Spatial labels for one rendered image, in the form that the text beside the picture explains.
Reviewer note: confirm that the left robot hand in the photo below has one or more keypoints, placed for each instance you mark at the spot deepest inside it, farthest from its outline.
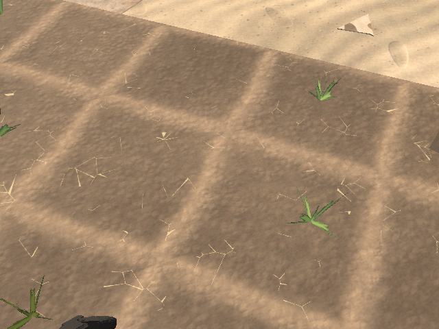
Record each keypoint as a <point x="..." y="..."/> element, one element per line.
<point x="93" y="322"/>

